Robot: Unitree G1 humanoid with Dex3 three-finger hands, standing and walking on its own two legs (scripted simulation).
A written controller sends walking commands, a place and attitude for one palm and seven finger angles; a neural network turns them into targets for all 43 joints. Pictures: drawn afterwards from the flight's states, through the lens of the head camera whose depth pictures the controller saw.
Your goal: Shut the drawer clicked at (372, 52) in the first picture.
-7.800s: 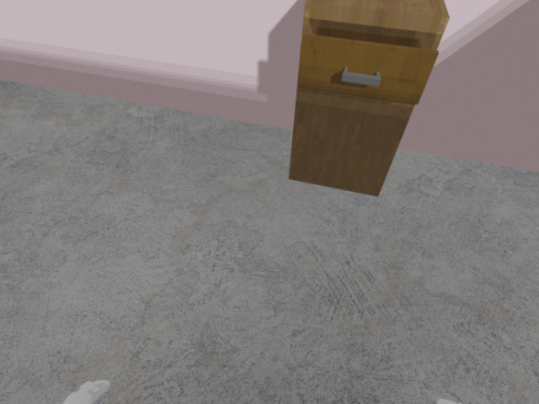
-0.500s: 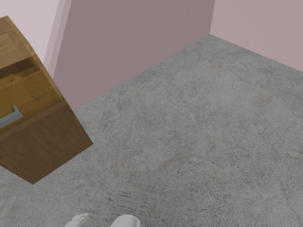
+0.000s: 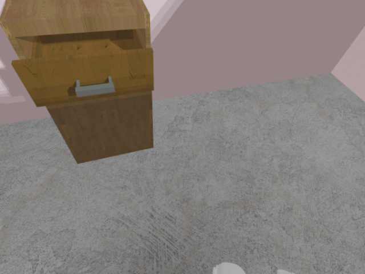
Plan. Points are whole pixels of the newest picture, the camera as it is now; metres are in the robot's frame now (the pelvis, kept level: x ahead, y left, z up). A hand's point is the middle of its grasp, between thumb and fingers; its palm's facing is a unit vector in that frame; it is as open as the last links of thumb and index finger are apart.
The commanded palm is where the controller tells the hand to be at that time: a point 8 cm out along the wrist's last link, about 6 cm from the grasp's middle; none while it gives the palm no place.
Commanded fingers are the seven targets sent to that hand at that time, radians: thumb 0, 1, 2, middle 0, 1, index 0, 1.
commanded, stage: turn to face it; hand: left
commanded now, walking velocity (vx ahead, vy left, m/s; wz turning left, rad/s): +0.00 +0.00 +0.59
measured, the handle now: (95, 85) +0.68 +0.36 -0.05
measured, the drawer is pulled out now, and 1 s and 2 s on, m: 0.15 0.15 0.15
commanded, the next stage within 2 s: take the last steps up to it in 0.50 s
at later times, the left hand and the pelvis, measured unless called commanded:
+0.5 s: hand out of the picture +0.04 +0.15 -0.14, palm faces +0.26 -0.92 -0.29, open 7.4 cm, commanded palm none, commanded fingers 0.00 0.90 0.90 -0.20 -0.30 -0.20 -0.30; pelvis -0.02 -0.06 +0.00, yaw +15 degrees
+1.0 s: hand out of the picture -0.14 +0.16 -0.18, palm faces +0.40 -0.90 -0.15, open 7.4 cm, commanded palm none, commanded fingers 0.00 0.90 0.90 -0.20 -0.30 -0.20 -0.30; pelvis -0.02 +0.00 +0.00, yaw +20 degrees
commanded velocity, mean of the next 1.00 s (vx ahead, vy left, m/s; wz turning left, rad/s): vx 0.13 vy -0.04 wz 0.20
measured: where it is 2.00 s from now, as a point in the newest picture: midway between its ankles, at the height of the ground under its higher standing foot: (170, 260)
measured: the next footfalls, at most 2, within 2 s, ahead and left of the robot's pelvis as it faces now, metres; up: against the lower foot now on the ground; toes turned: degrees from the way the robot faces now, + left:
right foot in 0.36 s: +0.04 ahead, -0.15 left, +0.00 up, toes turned +10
left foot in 0.84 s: -0.06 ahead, +0.08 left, +0.00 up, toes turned +24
